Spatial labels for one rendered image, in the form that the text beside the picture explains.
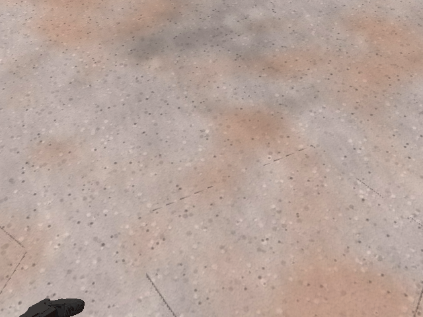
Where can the robot left hand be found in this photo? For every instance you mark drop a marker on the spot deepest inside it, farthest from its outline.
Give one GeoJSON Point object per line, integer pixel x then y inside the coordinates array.
{"type": "Point", "coordinates": [55, 308]}

